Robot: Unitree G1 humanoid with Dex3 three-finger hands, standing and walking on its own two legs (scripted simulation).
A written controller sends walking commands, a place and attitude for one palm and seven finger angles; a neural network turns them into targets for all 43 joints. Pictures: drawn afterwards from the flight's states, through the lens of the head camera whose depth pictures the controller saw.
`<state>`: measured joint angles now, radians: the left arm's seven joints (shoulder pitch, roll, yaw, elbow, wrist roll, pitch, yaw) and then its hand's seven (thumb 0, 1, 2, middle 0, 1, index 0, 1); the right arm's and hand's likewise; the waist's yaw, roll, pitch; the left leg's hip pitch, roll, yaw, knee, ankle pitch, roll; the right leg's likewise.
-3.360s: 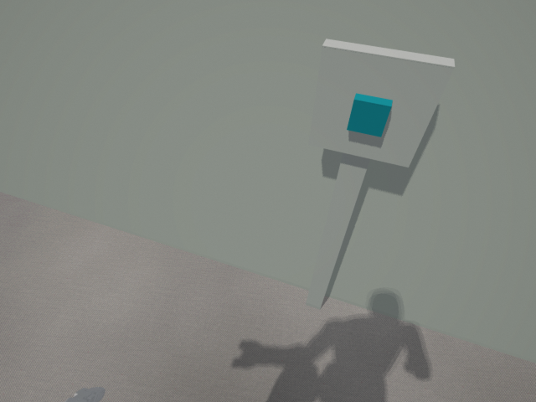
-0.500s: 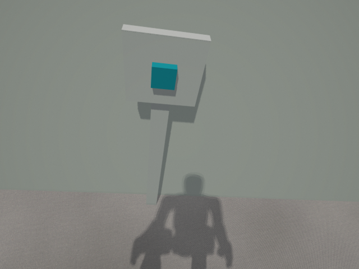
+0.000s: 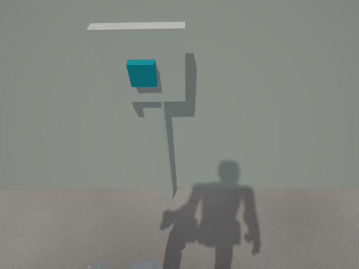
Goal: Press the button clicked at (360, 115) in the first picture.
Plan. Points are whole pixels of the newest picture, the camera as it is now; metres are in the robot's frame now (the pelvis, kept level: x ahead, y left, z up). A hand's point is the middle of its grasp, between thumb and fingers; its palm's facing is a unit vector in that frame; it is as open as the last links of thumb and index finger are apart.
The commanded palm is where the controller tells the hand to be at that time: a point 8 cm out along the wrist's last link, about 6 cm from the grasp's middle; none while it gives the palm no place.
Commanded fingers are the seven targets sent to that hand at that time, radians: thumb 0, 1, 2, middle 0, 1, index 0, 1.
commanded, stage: come to a stop and stand still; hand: left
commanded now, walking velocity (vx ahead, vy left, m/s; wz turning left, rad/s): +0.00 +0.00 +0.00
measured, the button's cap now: (142, 72) +0.52 +0.12 +0.15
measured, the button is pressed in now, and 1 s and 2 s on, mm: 0 0 0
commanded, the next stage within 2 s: look again from close up in 0.58 s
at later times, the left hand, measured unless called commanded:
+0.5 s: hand out of the picture -0.04 +0.23 -0.17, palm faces +0.02 -0.98 -0.18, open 7.4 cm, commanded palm none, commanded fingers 0.00 0.90 0.90 -0.20 -0.30 -0.20 -0.30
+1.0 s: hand out of the picture -0.02 +0.23 -0.17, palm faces -0.01 -0.98 -0.21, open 7.4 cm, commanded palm none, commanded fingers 0.00 0.90 0.90 -0.20 -0.30 -0.20 -0.30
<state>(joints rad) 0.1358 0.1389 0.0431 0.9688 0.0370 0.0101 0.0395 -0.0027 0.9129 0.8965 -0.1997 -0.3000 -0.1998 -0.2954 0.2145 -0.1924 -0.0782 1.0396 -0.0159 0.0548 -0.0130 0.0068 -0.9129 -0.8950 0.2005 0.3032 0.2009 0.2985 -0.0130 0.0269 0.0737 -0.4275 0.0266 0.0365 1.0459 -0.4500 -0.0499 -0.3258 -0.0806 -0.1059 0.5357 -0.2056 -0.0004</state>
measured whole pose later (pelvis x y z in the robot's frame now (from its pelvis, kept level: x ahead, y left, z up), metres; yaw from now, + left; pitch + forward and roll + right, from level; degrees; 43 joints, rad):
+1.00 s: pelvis -0.02 +0.06 +0.00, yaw +0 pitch -1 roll +0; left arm 0.30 0.14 -0.02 1.09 0.02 -0.01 0.04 0.00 0.91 0.90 -0.20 -0.30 -0.20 -0.29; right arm 0.32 -0.15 0.02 1.09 -0.01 -0.02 -0.02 0.01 -0.92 -0.89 0.20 0.30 0.20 0.30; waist -0.01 0.04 0.00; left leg -0.22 -0.04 0.10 0.49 -0.27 0.07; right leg -0.19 -0.05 -0.03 0.51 -0.31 0.02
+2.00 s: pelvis +0.06 -0.03 +0.00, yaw +0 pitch +1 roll +0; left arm 0.32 0.14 0.04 1.05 0.04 0.05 0.00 0.00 0.91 0.90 -0.20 -0.30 -0.20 -0.29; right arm 0.25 -0.14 -0.02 1.05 -0.03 -0.04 -0.05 0.01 -0.92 -0.89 0.20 0.30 0.20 0.30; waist 0.00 -0.05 0.03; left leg -0.28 0.07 0.14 0.58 -0.31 0.00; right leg -0.46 -0.02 -0.04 1.12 -0.42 -0.01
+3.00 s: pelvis +0.07 -0.11 +0.01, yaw +2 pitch +0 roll +1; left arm 0.30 0.13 -0.01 1.09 0.02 0.00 0.03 0.01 0.92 0.90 -0.20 -0.30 -0.20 -0.29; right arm 0.22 -0.17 -0.02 1.07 -0.01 0.00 -0.02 0.00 -0.94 -0.89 0.20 0.30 0.20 0.30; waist 0.00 0.00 0.02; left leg -0.23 -0.03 0.09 0.43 -0.20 0.04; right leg -0.16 -0.03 -0.03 0.47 -0.31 0.00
